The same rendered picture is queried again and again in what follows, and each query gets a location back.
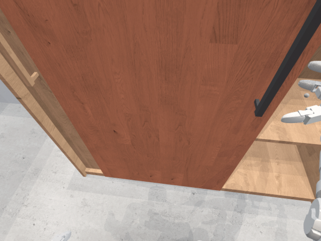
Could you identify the left robot hand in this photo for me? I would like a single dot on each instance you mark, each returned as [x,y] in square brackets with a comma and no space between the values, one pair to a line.
[62,237]

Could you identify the robot right upper arm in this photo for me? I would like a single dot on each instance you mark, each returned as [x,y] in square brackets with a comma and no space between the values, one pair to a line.
[312,222]

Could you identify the wardrobe door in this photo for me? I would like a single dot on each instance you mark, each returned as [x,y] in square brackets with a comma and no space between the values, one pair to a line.
[44,96]
[163,91]

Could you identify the handle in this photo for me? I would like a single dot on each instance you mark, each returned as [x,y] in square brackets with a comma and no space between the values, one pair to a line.
[15,62]
[302,39]

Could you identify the right robot hand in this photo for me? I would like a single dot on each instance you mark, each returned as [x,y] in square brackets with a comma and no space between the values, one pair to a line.
[311,114]

